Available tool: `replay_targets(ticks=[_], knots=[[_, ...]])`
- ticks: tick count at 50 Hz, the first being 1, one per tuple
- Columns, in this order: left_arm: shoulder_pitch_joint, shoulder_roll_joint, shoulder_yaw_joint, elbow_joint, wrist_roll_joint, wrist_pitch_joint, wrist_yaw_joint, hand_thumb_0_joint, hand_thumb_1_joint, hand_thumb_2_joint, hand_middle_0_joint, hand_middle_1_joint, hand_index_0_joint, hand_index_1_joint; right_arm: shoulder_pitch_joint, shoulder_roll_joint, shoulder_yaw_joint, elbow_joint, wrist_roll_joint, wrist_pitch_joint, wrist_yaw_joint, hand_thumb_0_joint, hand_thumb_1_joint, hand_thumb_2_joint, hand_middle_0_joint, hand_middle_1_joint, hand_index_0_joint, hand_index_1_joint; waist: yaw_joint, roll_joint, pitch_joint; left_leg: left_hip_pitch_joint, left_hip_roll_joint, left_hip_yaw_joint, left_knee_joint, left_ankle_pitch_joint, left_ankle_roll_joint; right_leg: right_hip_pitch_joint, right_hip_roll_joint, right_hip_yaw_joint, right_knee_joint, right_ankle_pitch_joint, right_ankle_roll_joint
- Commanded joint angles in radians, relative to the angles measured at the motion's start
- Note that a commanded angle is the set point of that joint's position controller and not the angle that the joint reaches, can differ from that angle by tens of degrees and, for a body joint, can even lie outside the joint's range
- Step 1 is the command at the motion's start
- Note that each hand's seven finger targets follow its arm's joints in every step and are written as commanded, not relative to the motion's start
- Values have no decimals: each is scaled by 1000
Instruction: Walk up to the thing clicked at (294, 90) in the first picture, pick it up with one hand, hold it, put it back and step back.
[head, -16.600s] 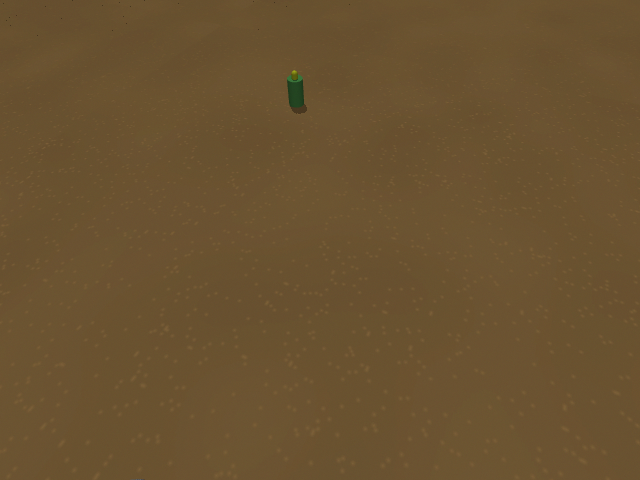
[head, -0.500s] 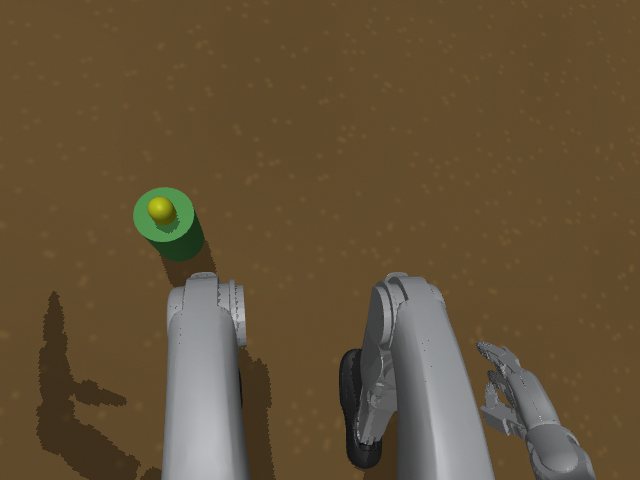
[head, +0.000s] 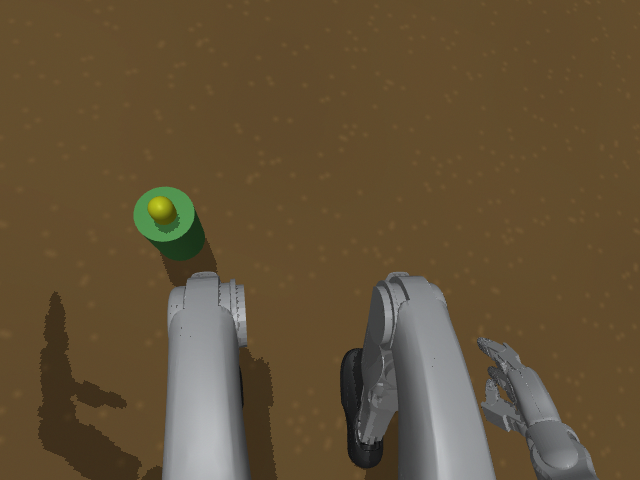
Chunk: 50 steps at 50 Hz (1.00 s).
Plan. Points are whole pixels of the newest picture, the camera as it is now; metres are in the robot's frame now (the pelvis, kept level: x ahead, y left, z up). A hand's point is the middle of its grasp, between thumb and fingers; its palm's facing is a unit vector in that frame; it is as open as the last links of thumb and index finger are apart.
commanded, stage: go down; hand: left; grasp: from the side
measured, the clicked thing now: (171, 223) +0.43 +0.25 -0.27
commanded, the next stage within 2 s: none
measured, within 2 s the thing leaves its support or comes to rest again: neither
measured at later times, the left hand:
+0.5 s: hand out of the picture +0.34 +0.43 +0.03, palm faces +0.21 -0.98 -0.02, open 17.4 cm
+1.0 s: hand out of the picture +0.34 +0.43 +0.02, palm faces +0.21 -0.98 -0.02, open 17.4 cm
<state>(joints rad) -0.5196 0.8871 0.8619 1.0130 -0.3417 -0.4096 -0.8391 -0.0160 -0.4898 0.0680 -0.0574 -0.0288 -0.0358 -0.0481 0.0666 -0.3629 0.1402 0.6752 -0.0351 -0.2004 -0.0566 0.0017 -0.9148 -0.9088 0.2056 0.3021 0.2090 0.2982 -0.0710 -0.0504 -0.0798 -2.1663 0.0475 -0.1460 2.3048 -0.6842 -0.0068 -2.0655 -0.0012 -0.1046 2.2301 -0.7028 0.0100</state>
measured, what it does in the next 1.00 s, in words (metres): stands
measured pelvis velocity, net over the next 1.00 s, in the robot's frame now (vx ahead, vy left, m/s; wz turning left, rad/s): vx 0.00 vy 0.00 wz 0.00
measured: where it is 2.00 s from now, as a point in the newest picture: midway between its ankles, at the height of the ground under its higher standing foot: (294, 431)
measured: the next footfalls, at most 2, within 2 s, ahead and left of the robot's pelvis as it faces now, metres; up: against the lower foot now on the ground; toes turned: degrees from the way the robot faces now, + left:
none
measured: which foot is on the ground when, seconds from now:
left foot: down 0.00-1.00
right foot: down 0.00-1.00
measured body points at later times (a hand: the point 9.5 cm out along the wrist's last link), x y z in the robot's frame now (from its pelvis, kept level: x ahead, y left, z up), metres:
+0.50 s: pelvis +0.00 +0.00 +0.00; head +0.20 +0.08 +0.40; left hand +0.33 +0.48 +0.03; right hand +0.19 -0.26 -0.09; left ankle +0.08 +0.13 -0.33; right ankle +0.10 -0.12 -0.33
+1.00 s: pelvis +0.00 +0.00 +0.00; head +0.20 +0.08 +0.40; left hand +0.33 +0.48 +0.03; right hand +0.19 -0.26 -0.09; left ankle +0.08 +0.13 -0.33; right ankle +0.10 -0.12 -0.33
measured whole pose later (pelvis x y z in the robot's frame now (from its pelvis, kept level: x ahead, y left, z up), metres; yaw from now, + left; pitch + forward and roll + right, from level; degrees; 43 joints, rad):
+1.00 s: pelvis +0.00 +0.00 +0.00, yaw +0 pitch +31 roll -8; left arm -0.49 0.86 0.86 0.99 -0.36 -0.42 -0.84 -0.02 -0.53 0.06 -0.06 -0.05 -0.05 -0.06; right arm 0.06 -0.36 0.13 0.68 -0.03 -0.20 -0.06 0.00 -0.92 -0.91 0.21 0.30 0.21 0.30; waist -0.06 -0.05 -0.09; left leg -2.16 0.05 -0.14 2.30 -0.69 0.00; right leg -2.06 0.00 -0.10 2.23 -0.71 0.01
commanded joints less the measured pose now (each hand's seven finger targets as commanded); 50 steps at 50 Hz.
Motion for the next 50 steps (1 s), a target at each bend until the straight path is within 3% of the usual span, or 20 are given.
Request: replay_targets(ticks=[1,4,7,12,13,18,24,26,28,30,33,34,36,39,46,48,50], knots=[[-135,405,73,-189,-48,-59,-4,0,-494,62,-57,-33,-37,-48,102,-244,-88,-56,8,-26,-16,0,-917,-906,200,300,200,300,51,267,-601,471,-10,60,-298,134,32,263,43,-16,-223,128,-48],[-131,390,64,-187,-44,-60,-4,0,-502,64,-57,-41,-39,-54,100,-252,-94,-52,8,-26,-17,0,-916,-905,200,300,200,300,45,302,-600,524,-6,46,-308,170,24,214,42,-24,-199,147,-54],[-144,402,74,-203,-41,-64,2,0,-497,74,-54,-36,-33,-51,98,-252,-97,-55,10,-23,-16,0,-912,-905,200,300,200,300,50,295,-581,513,-4,41,-319,116,24,197,42,-24,-205,110,-52],[-154,411,73,-237,-41,-64,3,0,-518,64,-59,-38,-39,-54,99,-243,-97,-55,7,-22,-17,0,-919,-906,200,300,200,300,60,316,-634,527,-7,55,-315,138,26,235,42,-13,-211,127,-53],[-155,389,61,-211,-42,-60,3,0,-511,65,-57,-43,-40,-56,99,-244,-98,-51,8,-24,-18,0,-922,-907,200,300,200,300,47,310,-604,509,-9,54,-315,122,27,215,42,-15,-212,116,-54],[-115,402,73,-215,-37,-58,4,0,-508,65,-55,-43,-39,-54,98,-242,-97,-53,9,-22,-18,0,-919,-906,200,300,200,300,61,290,-606,501,-9,57,-315,127,28,231,42,-16,-218,118,-52],[-127,396,70,-187,-48,-61,-3,0,-525,56,-59,-46,-45,-56,90,-241,-94,-56,12,-27,-18,0,-921,-906,200,300,200,300,48,260,-574,463,-10,57,-310,99,33,233,45,-14,-225,98,-50],[-108,349,48,-158,-49,-61,-7,0,-521,62,-58,-41,-42,-53,83,-238,-95,-56,11,-29,-18,0,-917,-905,200,300,200,300,39,241,-548,448,-9,54,-310,83,34,219,45,-18,-228,87,-49],[-146,401,71,-202,-53,-68,-6,0,-521,56,-60,-45,-46,-55,93,-241,-94,-54,9,-30,-19,0,-918,-904,200,300,200,300,51,254,-585,451,-11,64,-302,101,35,257,44,-8,-235,103,-47],[-150,394,62,-214,-45,-69,-7,0,-532,62,-58,-50,-43,-60,101,-245,-95,-52,8,-30,-20,0,-919,-906,200,300,200,300,50,290,-617,510,-8,56,-307,139,28,240,43,-15,-214,130,-52],[-137,365,47,-180,-41,-63,-5,0,-527,64,-58,-52,-44,-62,95,-244,-100,-51,7,-29,-20,0,-915,-904,200,300,200,300,47,280,-592,503,-8,53,-308,125,28,219,44,-17,-221,119,-52],[-129,371,52,-180,-41,-65,-4,0,-529,71,-56,-51,-41,-62,100,-245,-98,-48,8,-31,-19,0,-912,-904,200,300,200,300,44,278,-582,492,-8,52,-308,120,28,220,43,-19,-214,115,-52],[-154,419,73,-247,-42,-76,-1,0,-551,60,-61,-49,-45,-61,97,-245,-96,-49,6,-29,-21,0,-922,-906,200,300,200,300,68,305,-641,524,-10,57,-308,151,27,243,42,-13,-211,137,-53],[-142,402,69,-232,-39,-63,1,0,-513,69,-57,-54,-43,-64,104,-250,-100,-48,9,-27,-21,0,-920,-906,200,300,200,300,54,341,-617,567,-5,36,-331,154,18,191,39,-23,-195,133,-57],[-105,387,74,-210,-58,-60,-1,0,-553,57,-59,-51,-46,-60,80,-239,-99,-62,16,-27,-17,0,-921,-905,200,300,200,299,65,278,-574,471,-11,55,-326,82,31,219,43,-13,-223,86,-52],[-94,352,60,-188,-63,-64,-7,0,-547,60,-55,-52,-44,-61,88,-235,-96,-57,13,-29,-18,0,-918,-904,200,300,200,300,48,241,-576,454,-13,63,-301,119,34,251,43,-10,-231,113,-47],[-90,357,63,-181,-65,-68,-13,0,-545,54,-58,-51,-46,-59,87,-239,-96,-53,11,-31,-19,0,-921,-905,200,300,200,300,52,227,-585,453,-12,65,-287,143,36,256,43,-5,-230,133,-46]])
